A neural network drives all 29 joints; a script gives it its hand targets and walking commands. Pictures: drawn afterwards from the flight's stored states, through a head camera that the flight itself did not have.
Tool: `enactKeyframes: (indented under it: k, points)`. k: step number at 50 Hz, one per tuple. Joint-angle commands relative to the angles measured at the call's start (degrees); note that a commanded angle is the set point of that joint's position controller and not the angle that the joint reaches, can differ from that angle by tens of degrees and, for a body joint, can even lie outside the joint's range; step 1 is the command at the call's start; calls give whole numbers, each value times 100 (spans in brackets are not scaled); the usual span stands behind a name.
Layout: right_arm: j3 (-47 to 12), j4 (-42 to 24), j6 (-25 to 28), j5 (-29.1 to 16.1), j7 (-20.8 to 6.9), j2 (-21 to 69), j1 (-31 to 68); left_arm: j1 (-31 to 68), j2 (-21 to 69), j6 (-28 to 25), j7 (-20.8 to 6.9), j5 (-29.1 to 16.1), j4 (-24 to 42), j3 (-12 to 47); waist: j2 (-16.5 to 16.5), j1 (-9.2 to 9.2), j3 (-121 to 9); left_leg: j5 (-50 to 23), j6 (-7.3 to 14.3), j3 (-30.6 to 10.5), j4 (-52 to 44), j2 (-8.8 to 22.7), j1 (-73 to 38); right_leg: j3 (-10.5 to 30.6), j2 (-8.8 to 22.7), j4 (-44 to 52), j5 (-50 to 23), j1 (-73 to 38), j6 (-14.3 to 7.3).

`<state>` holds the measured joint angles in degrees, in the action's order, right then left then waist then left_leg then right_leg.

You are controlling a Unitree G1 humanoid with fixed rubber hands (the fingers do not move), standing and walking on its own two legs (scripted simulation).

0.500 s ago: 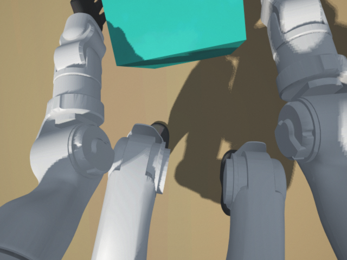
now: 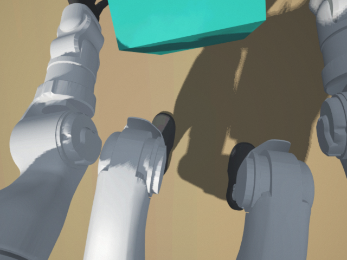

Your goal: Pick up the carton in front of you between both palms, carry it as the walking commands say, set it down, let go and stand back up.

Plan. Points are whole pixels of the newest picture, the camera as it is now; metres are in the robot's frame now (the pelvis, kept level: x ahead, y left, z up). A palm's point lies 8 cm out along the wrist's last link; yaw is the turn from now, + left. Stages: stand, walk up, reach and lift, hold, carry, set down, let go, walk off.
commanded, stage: set down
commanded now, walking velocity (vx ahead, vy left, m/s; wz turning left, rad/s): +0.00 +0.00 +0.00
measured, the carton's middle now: out of the picture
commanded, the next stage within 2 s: let go in 1.10 s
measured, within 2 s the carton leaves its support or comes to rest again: neither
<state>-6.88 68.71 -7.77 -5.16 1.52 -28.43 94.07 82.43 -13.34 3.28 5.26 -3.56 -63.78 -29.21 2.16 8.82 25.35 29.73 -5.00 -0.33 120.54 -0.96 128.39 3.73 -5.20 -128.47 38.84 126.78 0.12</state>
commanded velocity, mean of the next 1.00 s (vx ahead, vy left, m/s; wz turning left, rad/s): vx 0.00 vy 0.00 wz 0.00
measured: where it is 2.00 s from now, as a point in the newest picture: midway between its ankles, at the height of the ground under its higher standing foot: (198, 171)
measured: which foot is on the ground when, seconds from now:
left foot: down 0.00-1.00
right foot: down 0.00-1.00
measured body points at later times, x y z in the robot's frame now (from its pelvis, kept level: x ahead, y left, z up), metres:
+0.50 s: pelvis +0.00 +0.01 +0.07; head +0.36 +0.01 +0.34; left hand +0.52 +0.25 -0.05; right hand +0.63 -0.12 -0.05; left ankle +0.13 +0.14 -0.34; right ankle +0.08 -0.11 -0.34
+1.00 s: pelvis +0.02 +0.00 +0.20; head +0.36 +0.00 +0.50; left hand +0.52 +0.25 +0.10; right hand +0.64 -0.13 +0.10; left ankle +0.13 +0.14 -0.34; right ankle +0.08 -0.11 -0.34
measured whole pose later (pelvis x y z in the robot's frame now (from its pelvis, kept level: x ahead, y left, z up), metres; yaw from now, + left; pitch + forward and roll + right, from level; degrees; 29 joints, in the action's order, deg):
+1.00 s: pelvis +0.02 +0.00 +0.20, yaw -1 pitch +48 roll +2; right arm 5.4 59.8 -16.3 1.6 -4.5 -27.1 83.6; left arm 63.7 -5.9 15.4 8.7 -3.0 -35.7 -24.2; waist -2.9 10.4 0.6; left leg 20.2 -2.6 -1.3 77.7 -0.8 105.3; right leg 3.3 -3.1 -83.5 27.9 103.3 0.1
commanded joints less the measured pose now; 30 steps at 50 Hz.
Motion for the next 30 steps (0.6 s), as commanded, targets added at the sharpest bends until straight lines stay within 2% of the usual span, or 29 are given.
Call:
enactKeyframes:
  k: [1, 4, 7, 11, 16, 20, 24, 30]
  points:
    - [-535, -918, 193, -600, -42, -233, 2538, 1161, -628, -206, 91, -495, 700, 436, -1595, 714, -6961, -2844, 153, 543, -315, 40, -3204, 112, 456, 1176, -2654, -3194, 125]
    - [-615, -852, 108, -712, -89, -456, 2513, 1127, -669, -112, 184, -716, 884, 642, -1636, 698, -7491, -2952, 183, 524, -420, 48, -3709, -30, 469, 1206, -2529, -3334, 109]
    - [-456, -833, -14, -580, -85, -670, 2417, 1046, -754, 11, 332, -791, 1280, 739, -1640, 643, -8195, -3017, 207, 547, -571, -10, -4261, -193, 421, 1293, -2401, -3534, 74]
    - [-95, -1133, -221, -422, -31, -815, 2318, 874, -851, 264, 562, -743, 2081, 815, -1451, 615, -9077, -3093, 236, 604, -886, -143, -5049, -409, 253, 1549, -2136, -3602, 3]
    - [385, -745, -442, -128, -128, -803, 1816, 685, -436, 629, 653, -520, 2278, 819, -1086, 476, -8156, -2304, 152, 649, -1481, -203, -4642, -474, 177, 2132, -1382, -2956, -96]
    - [683, -545, -402, 112, -275, -735, 1628, 593, -97, 699, 600, -327, 2271, 784, -933, 360, -7680, -2070, 102, 631, -1830, -214, -4403, -445, 165, 2533, -1290, -2752, -144]
    - [837, -623, -391, 267, -349, -725, 1591, 462, -38, 737, 566, -197, 2382, 674, -1034, 377, -7871, -2107, 86, 658, -2168, -241, -4434, -431, 145, 2868, -1476, -3110, -139]
    - [836, -1085, -541, 347, -390, -623, 1550, 160, -138, 872, 543, -79, 2789, 498, -1426, 540, -8665, -2450, 109, 767, -2701, -299, -4645, -455, 69, 3338, -2059, -4170, -58]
